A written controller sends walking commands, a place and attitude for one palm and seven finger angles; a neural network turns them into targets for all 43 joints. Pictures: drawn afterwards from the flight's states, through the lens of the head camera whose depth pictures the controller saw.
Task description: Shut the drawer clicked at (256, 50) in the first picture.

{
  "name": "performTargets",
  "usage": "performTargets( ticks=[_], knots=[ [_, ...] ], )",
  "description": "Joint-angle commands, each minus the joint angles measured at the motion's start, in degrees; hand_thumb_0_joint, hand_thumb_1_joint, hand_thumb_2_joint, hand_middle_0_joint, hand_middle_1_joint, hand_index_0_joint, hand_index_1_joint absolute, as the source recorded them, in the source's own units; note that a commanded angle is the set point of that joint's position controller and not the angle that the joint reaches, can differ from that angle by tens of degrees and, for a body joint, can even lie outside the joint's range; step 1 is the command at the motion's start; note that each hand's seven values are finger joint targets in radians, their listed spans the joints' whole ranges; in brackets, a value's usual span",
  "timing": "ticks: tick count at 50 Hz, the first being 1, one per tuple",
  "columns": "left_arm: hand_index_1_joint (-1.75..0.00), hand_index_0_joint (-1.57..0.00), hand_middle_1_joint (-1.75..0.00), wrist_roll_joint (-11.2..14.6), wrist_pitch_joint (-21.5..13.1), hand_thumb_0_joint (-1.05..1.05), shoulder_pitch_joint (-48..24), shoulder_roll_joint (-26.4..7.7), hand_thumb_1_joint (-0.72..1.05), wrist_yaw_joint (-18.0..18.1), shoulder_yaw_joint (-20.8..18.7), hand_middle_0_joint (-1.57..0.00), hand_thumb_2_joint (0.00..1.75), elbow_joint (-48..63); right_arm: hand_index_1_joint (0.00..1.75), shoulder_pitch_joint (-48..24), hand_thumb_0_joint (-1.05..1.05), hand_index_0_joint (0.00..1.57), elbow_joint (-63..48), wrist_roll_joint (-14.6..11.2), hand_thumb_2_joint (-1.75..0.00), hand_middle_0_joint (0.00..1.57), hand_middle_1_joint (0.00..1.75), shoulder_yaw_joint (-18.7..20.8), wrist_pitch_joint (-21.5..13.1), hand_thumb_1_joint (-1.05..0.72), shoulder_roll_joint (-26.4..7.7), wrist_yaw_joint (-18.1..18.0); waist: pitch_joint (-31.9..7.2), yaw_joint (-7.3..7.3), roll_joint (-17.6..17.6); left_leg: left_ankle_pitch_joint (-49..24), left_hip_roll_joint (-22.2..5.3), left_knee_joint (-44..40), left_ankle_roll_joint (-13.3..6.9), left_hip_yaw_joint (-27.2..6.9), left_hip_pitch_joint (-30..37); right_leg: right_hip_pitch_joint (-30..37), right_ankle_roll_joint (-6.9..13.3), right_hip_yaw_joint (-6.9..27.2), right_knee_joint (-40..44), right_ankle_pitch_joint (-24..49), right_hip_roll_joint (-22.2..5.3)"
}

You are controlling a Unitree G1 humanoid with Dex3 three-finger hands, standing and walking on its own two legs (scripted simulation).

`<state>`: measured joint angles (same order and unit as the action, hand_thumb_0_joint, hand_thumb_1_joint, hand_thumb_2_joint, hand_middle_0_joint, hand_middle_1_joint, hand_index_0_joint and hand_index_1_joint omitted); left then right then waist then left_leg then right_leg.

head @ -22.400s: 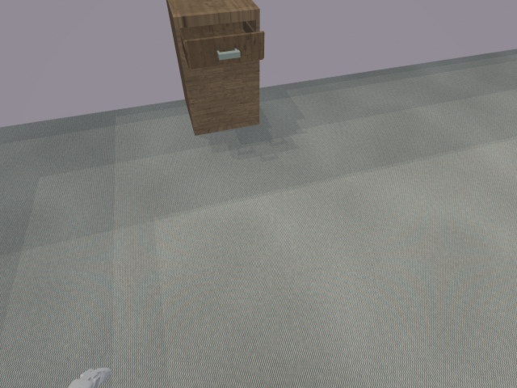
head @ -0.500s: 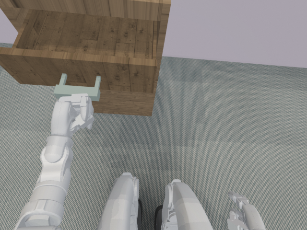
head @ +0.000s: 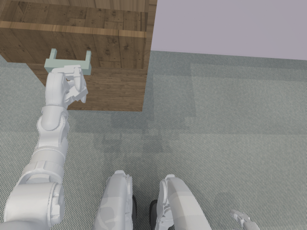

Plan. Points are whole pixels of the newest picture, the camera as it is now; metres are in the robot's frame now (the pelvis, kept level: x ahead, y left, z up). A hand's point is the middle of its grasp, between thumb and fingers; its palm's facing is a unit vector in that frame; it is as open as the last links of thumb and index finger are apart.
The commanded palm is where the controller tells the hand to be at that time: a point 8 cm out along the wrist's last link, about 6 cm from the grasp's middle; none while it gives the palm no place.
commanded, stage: push the drawer shut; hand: left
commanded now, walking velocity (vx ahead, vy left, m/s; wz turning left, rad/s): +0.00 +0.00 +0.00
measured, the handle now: (70, 60) +0.53 +0.23 +0.01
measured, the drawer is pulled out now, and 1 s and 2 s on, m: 0.08 0.00 0.00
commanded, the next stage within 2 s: pull the fist back off the drawer in 1.52 s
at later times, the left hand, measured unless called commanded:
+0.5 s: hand (84, 70) +0.51 +0.19 +0.01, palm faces +0.04 -1.00 -0.04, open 3.0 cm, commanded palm +0.51 +0.21 +0.02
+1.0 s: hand (81, 58) +0.55 +0.20 +0.01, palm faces +0.05 -1.00 -0.03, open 2.9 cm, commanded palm +0.58 +0.19 +0.02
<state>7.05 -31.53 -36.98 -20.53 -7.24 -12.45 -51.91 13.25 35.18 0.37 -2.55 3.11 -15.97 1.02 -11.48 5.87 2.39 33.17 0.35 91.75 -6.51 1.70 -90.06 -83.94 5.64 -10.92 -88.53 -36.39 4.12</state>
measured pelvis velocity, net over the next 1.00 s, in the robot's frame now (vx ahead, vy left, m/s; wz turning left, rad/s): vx -0.01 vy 0.00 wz -0.05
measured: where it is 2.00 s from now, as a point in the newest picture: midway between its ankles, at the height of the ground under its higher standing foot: outside the picture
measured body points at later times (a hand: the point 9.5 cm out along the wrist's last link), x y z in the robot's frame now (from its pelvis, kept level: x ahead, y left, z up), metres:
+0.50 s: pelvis +0.00 +0.00 -0.01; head +0.18 +0.04 +0.40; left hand +0.50 +0.24 +0.01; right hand +0.05 -0.27 -0.12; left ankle +0.07 +0.06 -0.54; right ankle +0.04 -0.08 -0.54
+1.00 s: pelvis -0.01 +0.00 -0.02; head +0.20 +0.06 +0.38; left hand +0.54 +0.26 +0.01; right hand +0.01 -0.27 -0.12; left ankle +0.07 +0.06 -0.54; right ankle +0.04 -0.08 -0.54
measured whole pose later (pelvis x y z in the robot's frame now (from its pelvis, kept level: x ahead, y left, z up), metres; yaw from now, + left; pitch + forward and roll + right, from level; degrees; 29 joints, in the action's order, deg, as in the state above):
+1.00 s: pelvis -0.01 +0.00 -0.02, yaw -3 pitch +35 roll -9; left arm 2.5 -28.2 -59.8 -34.7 -10.7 -20.3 -69.1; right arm 17.8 35.5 2.5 -5.6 5.1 -15.6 1.5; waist -9.2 11.8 2.2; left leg 32.8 -1.0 95.6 -6.3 -0.5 -98.4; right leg -91.4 6.2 -13.4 -90.5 -35.2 5.4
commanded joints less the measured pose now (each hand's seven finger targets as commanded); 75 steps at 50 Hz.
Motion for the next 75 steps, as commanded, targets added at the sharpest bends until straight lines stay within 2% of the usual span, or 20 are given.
performTargets(
  ticks=[1, 7, 12, 13, 16, 18, 20, 25, 34, 40, 44, 47, 49, 52, 54, 60, 66, 70, 73, 75],
  knots=[
    [-1.6, -1.4, -1.6, 0.3, -3.93, 0.0, -29.08, -11.62, 0.9, 0.46, -3.62, -1.4, 0.9, 9.32, 0.3, 7.77, 0.0, 0.2, -3.56, 0.47, -0.9, 0.2, 0.3, 4.11, -0.75, -0.9, -10.89, -0.96, -30.52, 3.63, 6.99, -10.13, -1.8, -11.69, 4.41, -12.7, 31.25, 5.17, -3.2, 9.82, 11.45, 8.68, -0.58],
    [-1.6, -1.4, -1.6, 0.72, -4.22, 0.0, -29.14, -14.72, 0.9, -0.44, -6.76, -1.4, 0.9, 5.97, 0.3, 9.11, 0.0, 0.2, -3.4, 0.68, -0.9, 0.2, 0.3, 3.99, 0.41, -0.9, -10.99, -0.58, -31.25, 3.02, 7.14, -12.64, -1.92, -11.06, 4.32, -11.89, 30.22, 7.15, -3.14, 10.07, 11.64, 9.88, -0.21],
    [-1.6, -1.4, -1.6, 0.35, -4.4, 0.0, -33.26, -16.46, 0.9, -0.74, -7.49, -1.4, 0.9, 3.87, 0.3, 10.12, 0.0, 0.2, -2.98, 0.88, -0.9, 0.2, 0.3, 3.77, 1.03, -0.9, -11.02, -0.46, -30.16, 4.36, 7.17, -12.6, -2.02, -10.1, 3.94, -11.45, 27.96, 7.24, -3.25, 10.39, 11.83, 9.8, -0.06],
    [-1.6, -1.4, -1.6, 0.49, -4.4, 0.0, -33.7, -17.48, 0.9, -0.77, -8.4, -1.4, 0.9, 3.78, 0.3, 10.45, 0.0, 0.2, -2.9, 0.94, -0.9, 0.2, 0.3, 3.75, 1.15, -0.9, -11.1, -0.53, -30.58, 4.63, 5.64, -12.61, -2.07, -9.47, 3.69, -11.14, 27.01, 8.03, -3.43, 10.83, 12.08, 9.79, 0.04],
    [-1.6, -1.4, -1.6, -0.3, -4.6, 0.0, -37.6, -17.06, 0.9, -0.99, -7.0, -1.4, 0.9, 3.74, 0.3, 10.86, 0.0, 0.2, -2.67, 1.1, -0.9, 0.2, 0.3, 3.66, 1.28, -0.9, -11.17, -0.48, -30.66, 5.44, 9.27, -12.54, -2.32, -9.58, 3.85, -11.88, 29.05, 4.92, -3.29, 10.26, 11.51, 9.7, 0.12],
    [-1.6, -1.4, -1.6, -0.49, -4.33, 0.0, -37.55, -19.16, 0.9, -0.9, -8.67, -1.4, 0.9, 2.51, 0.3, 11.33, 0.0, 0.2, -2.44, 1.3, -0.9, 0.2, 0.3, 3.6, 1.54, -0.9, -11.43, -0.5, -30.79, 5.15, 9.05, -12.8, -2.36, -9.36, 3.94, -11.85, 28.68, 5.29, -3.24, 10.26, 11.45, 9.81, 0.2],
    [-1.6, -1.4, -1.6, -0.57, -4.25, 0.0, -40.36, -18.04, 0.9, -0.93, -7.38, -1.4, 0.9, 2.98, 0.3, 11.72, 0.0, 0.2, -2.43, 1.44, -0.9, 0.2, 0.3, 3.54, 1.48, -0.9, -11.37, -0.41, -32.02, 6.22, 10.26, -13.91, -2.41, -9.12, 3.78, -12.51, 30.22, 4.04, -3.19, 9.89, 11.01, 10.44, 0.24],
    [-1.6, -1.4, -1.6, -1.21, -3.77, 0.0, -43.06, -20.25, 0.9, -0.97, -8.47, -1.4, 0.9, 2.14, 0.3, 12.59, 0.0, 0.2, -2.05, 1.69, -0.9, 0.2, 0.3, 3.4, 1.78, -0.9, -11.7, -0.39, -32.85, 6.6, 11.35, -14.6, -2.72, -8.99, 3.93, -13.28, 31.6, 3.0, -3.14, 9.42, 10.6, 10.75, 0.31],
    [-1.6, -1.4, -1.6, -2.05, -1.72, 0.0, -47.51, -24.28, 0.9, -0.71, -10.38, -1.4, 0.9, -1.74, 0.3, 13.78, 0.0, 0.2, -1.88, 1.98, -0.9, 0.2, 0.3, 2.53, 1.97, -0.9, -12.04, -0.54, -31.42, 8.12, 10.66, -12.85, -2.81, -7.53, 3.38, -12.72, 27.16, 3.17, -3.34, 9.9, 10.99, 9.48, 0.57],
    [-1.6, -1.4, -1.6, -2.85, -0.81, 0.0, -51.39, -27.06, 0.9, -0.96, -11.23, -1.4, 0.9, -2.31, 0.3, 15.02, 0.0, 0.2, -1.88, 2.3, -0.9, 0.2, 0.3, 2.07, 2.0, -0.9, -12.4, -0.48, -31.94, 8.76, 14.27, -13.72, -3.13, -7.26, 3.5, -13.58, 28.66, 0.73, -3.09, 9.07, 9.95, 10.02, 0.65],
    [-1.6, -1.4, -1.6, -3.08, -0.14, 0.0, -55.46, -26.68, 0.9, -1.02, -10.14, -1.4, 0.9, -1.86, 0.3, 15.99, 0.0, 0.2, -1.38, 2.42, -0.9, 0.2, 0.3, 2.07, 1.93, -0.9, -12.58, -0.62, -32.8, 10.29, 13.81, -12.77, -3.32, -6.61, 3.26, -13.88, 28.33, 0.18, -3.36, 9.42, 10.33, 9.76, 0.7],
    [-1.6, -1.4, -1.6, -3.81, 0.26, 0.0, -59.09, -25.59, 0.9, -0.72, -8.06, -1.4, 0.9, -1.56, 0.3, 16.44, 0.0, 0.2, -0.71, 2.54, -0.9, 0.2, 0.3, 1.97, 1.6, -0.9, -12.8, -0.64, -31.78, 11.35, 16.76, -10.4, -3.69, -7.56, 3.62, -15.72, 30.64, -3.7, -3.18, 8.58, 9.69, 8.94, 0.64],
    [-1.6, -1.4, -1.6, -4.13, 0.99, 0.0, -60.16, -26.89, 0.9, -0.31, -8.45, -1.4, 0.9, -3.08, 0.3, 16.78, 0.0, 0.2, -0.34, 2.57, -0.9, 0.2, 0.3, 1.69, 1.3, -0.9, -13.09, -0.87, -30.31, 12.09, 15.11, -7.51, -3.69, -7.59, 3.44, -16.02, 28.42, -4.08, -3.22, 8.57, 9.62, 7.6, 0.68],
    [-1.6, -1.4, -1.6, -4.73, 1.23, 0.0, -63.56, -24.74, 0.9, 0.19, -5.72, -1.4, 0.9, -2.43, 0.3, 16.92, 0.0, 0.2, 0.17, 2.7, -0.9, 0.2, 0.3, 1.7, 0.55, -0.9, -13.28, -0.98, -30.13, 13.39, 18.48, -4.44, -4.08, -8.84, 3.76, -17.97, 31.78, -8.28, -3.15, 7.9, 9.34, 6.76, 0.45],
    [-1.6, -1.4, -1.6, -4.97, 1.4, 0.0, -65.1, -27.06, 0.9, 0.61, -6.55, -1.4, 0.9, -1.45, 0.3, 17.04, 0.0, 0.2, 0.28, 2.82, -0.9, 0.2, 0.3, 1.39, 0.19, -0.9, -13.49, -1.18, -31.03, 13.34, 19.64, -4.45, -3.96, -8.9, 3.84, -17.92, 32.12, -8.06, -2.93, 7.92, 9.16, 6.81, 0.49],
    [-1.6, -1.4, -1.6, -5.32, 2.08, 0.0, -68.19, -26.66, 0.9, 1.34, -5.24, -1.4, 0.9, -1.45, 0.3, 17.25, 0.0, 0.2, 0.73, 2.78, -0.9, 0.2, 0.3, 0.87, -1.27, -0.9, -13.64, -1.57, -30.57, 14.8, 21.89, -1.3, -4.53, -10.56, 4.01, -19.58, 34.53, -10.68, -2.9, 7.29, 9.2, 5.78, 0.33],
    [-1.6, -1.4, -1.6, -5.33, 2.75, 0.0, -67.93, -28.8, 0.9, 1.33, -5.73, -1.4, 0.9, -3.35, 0.3, 16.81, 0.0, 0.2, 0.9, 2.59, -0.9, 0.2, 0.3, 0.11, -2.73, -0.9, -14.18, -1.9, -29.25, 14.9, 21.24, 2.87, -4.5, -11.35, 3.88, -19.36, 31.82, -9.77, -2.94, 7.53, 9.66, 4.03, 0.22],
    [-1.6, -1.4, -1.6, -4.86, 3.0, 0.0, -67.8, -27.17, 0.9, 1.11, -4.76, -1.4, 0.9, -4.68, 0.3, 16.73, 0.0, 0.2, 1.2, 2.64, -0.9, 0.2, 0.3, -0.08, -3.58, -0.9, -14.28, -2.0, -26.72, 15.6, 21.8, 5.02, -4.78, -12.43, 4.01, -20.17, 31.76, -11.31, -2.9, 7.13, 9.74, 3.41, 0.06],
    [-1.6, -1.4, -1.6, -4.67, 3.14, 0.0, -67.61, -28.08, 0.9, 0.94, -5.5, -1.4, 0.9, -4.98, 0.3, 16.88, 0.0, 0.2, 1.19, 2.62, -0.9, 0.2, 0.3, -0.1, -3.94, -0.9, -14.58, -2.19, -27.53, 15.53, 19.89, 5.25, -4.79, -12.22, 3.9, -20.09, 30.74, -10.44, -3.02, 7.2, 9.66, 3.45, 0.07],
    [-1.6, -1.4, -1.6, -4.92, 2.72, 0.0, -68.95, -28.28, 0.9, 0.97, -5.29, -1.4, 0.9, -3.75, 0.3, 17.32, 0.0, 0.2, 1.34, 2.77, -0.9, 0.2, 0.3, -0.06, -4.18, -0.9, -14.63, -2.2, -28.41, 15.7, 22.01, 3.82, -5.1, -12.59, 4.23, -20.87, 33.08, -11.69, -2.95, 6.65, 8.97, 4.23, -0.05]
  ],
)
